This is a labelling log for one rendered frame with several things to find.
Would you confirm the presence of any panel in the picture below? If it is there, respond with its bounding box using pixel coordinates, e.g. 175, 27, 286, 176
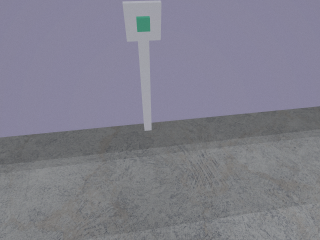
122, 0, 162, 131

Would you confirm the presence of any button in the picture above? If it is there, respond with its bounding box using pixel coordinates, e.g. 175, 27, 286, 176
136, 16, 150, 32

